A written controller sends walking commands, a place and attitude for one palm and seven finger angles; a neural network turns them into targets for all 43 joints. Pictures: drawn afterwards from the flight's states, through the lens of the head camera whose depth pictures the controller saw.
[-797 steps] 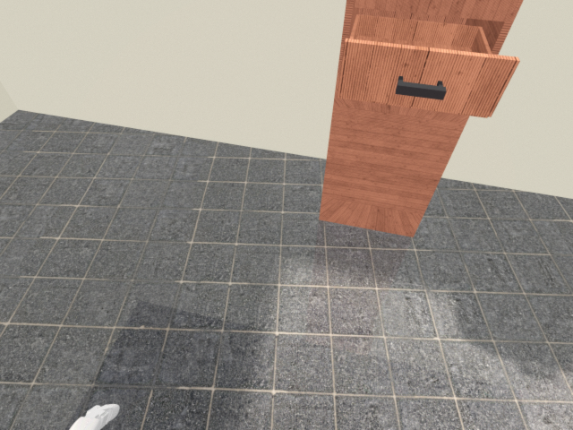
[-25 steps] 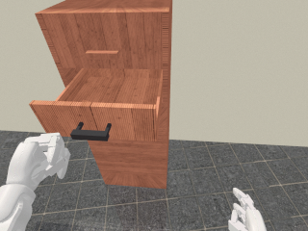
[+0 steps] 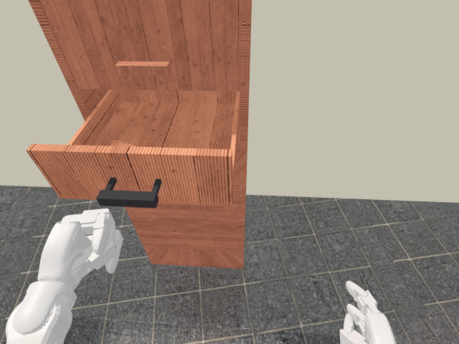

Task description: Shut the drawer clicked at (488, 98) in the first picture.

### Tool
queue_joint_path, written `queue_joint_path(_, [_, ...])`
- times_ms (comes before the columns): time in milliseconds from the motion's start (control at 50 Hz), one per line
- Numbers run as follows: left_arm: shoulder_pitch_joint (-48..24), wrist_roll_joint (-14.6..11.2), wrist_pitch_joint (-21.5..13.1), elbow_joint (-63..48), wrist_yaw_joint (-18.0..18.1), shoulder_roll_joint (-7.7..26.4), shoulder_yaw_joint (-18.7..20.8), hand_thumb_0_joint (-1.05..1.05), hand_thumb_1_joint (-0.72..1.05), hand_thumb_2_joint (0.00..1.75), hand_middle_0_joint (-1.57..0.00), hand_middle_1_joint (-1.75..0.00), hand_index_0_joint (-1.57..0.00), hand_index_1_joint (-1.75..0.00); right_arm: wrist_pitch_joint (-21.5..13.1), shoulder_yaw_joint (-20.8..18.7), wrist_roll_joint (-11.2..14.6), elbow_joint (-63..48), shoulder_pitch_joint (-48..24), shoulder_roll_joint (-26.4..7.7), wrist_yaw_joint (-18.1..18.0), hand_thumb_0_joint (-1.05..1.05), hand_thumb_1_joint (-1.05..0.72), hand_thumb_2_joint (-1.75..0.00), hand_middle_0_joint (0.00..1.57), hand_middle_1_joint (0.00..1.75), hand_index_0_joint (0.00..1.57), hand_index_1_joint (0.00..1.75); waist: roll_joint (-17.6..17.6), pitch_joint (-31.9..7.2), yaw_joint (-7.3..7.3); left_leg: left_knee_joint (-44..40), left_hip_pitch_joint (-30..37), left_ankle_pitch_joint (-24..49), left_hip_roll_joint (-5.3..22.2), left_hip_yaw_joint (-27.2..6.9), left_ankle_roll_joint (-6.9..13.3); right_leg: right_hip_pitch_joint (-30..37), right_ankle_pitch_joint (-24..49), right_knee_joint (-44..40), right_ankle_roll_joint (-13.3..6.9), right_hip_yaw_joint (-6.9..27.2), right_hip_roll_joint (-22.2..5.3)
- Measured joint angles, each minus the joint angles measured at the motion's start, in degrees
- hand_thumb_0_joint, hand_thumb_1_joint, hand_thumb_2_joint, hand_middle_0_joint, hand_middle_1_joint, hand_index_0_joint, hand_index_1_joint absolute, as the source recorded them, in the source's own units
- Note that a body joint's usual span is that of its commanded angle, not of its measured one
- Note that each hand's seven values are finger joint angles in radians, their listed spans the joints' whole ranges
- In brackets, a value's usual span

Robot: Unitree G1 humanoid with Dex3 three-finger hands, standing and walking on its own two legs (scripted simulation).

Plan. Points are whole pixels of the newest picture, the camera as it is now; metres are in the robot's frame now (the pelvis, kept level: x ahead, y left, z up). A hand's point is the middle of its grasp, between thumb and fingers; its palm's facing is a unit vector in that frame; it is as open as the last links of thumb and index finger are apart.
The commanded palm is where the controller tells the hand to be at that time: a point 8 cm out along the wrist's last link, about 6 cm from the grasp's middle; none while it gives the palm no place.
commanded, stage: bring the fist close to the handle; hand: left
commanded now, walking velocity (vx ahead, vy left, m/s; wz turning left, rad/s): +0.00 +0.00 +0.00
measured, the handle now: (131, 190) +0.37 +0.23 +0.08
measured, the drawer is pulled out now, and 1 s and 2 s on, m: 0.23 0.23 0.14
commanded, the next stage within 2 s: push the drawer shut in 0.90 s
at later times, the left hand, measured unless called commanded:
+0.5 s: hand (133, 231) +0.28 +0.20 +0.07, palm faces +0.04 -1.00 -0.03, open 3.3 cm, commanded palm +0.26 +0.24 +0.08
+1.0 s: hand (146, 228) +0.29 +0.18 +0.07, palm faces +0.03 -1.00 -0.04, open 3.2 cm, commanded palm +0.27 +0.24 +0.08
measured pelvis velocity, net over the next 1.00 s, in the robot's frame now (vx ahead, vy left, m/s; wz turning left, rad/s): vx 0.00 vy -0.01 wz -0.01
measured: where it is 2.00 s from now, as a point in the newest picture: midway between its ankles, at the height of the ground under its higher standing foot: outside the picture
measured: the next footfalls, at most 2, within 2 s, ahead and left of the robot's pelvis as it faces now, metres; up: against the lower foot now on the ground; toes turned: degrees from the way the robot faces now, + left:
none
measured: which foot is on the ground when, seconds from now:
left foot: down 0.00-1.00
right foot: down 0.00-1.00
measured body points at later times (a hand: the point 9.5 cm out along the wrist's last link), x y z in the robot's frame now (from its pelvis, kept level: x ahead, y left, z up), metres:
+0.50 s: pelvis -0.01 +0.01 -0.01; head +0.01 +0.00 +0.44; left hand +0.27 +0.25 +0.08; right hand +0.14 -0.24 -0.10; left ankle +0.02 +0.13 -0.73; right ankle -0.03 -0.11 -0.73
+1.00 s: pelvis +0.00 -0.01 -0.01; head +0.02 -0.02 +0.44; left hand +0.28 +0.23 +0.07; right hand +0.16 -0.25 -0.11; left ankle +0.02 +0.13 -0.73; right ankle -0.03 -0.11 -0.73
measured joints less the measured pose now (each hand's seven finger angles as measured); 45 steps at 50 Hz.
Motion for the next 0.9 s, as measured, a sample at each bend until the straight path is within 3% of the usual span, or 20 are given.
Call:
queue_joint_path(260, [-6.81,2.23,-4.90,8.58,2.17,-1.14,-2.66,0.01,0.90,0.90,-1.40,-1.60,-1.40,-1.60,2.15,-0.12,-0.47,0.27,0.01,0.60,0.53,0.01,-0.90,-0.90,0.20,0.30,0.21,0.30,-0.39,0.50,-1.26,2.53,-3.98,-0.55,-0.32,0.47,0.58,-4.18,-0.45,2.70,0.49,0.56,-0.50])
queue_joint_path(460, [-12.87,2.79,-8.76,18.31,3.11,-0.17,-0.98,0.01,0.90,0.90,-1.40,-1.60,-1.40,-1.60,4.62,-0.74,-0.64,0.40,0.03,0.37,0.84,0.01,-0.90,-0.90,0.20,0.30,0.21,0.30,-1.11,0.61,-2.16,4.69,-7.35,-1.17,0.06,0.73,0.47,-7.83,-1.09,5.12,0.32,0.95,-0.27])
queue_joint_path(580, [-15.64,3.07,-11.60,21.23,2.83,-0.84,-2.16,0.01,0.91,0.90,-1.40,-1.60,-1.40,-1.60,5.36,-1.38,-0.68,0.66,0.23,-0.20,1.07,0.01,-0.90,-0.90,0.20,0.30,0.20,0.30,-0.71,0.33,-2.36,6.26,-9.51,-1.78,0.10,0.63,0.48,-9.95,-1.73,6.69,0.30,0.92,-0.30])
queue_joint_path(900, [-14.63,3.25,-12.33,21.26,3.89,-1.33,-2.66,0.01,0.90,0.90,-1.40,-1.60,-1.40,-1.60,7.63,-1.16,-0.44,-0.55,-0.21,0.22,1.51,0.01,-0.90,-0.90,0.20,0.30,0.20,0.30,-0.16,-0.86,-2.13,6.00,-9.17,-2.10,0.42,0.61,-0.11,-10.02,-2.48,7.17,-0.24,0.96,0.03])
